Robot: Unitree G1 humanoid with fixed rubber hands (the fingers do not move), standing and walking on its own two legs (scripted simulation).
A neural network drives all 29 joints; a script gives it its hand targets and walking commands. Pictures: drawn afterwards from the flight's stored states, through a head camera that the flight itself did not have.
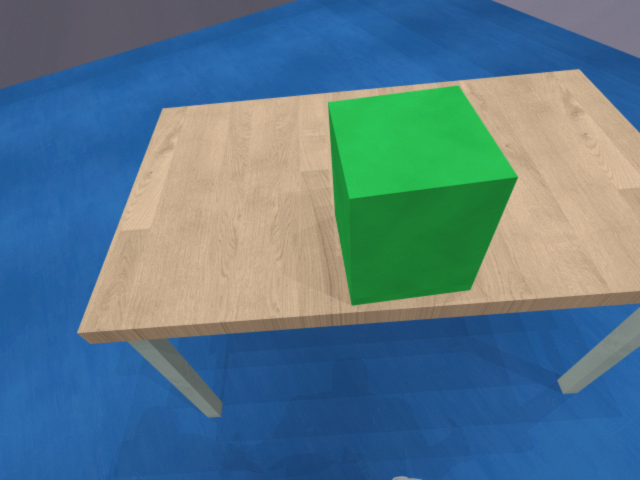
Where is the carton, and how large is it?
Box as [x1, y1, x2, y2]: [328, 85, 517, 305]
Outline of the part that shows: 458,85 328,102 335,216 352,305 470,289 517,176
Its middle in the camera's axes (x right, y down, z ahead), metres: +0.14 -0.06 +0.62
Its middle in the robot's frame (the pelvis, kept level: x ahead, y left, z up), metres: +0.53 -0.09 +0.02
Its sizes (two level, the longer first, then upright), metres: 0.210 0.200 0.250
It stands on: a table, 0.63 m high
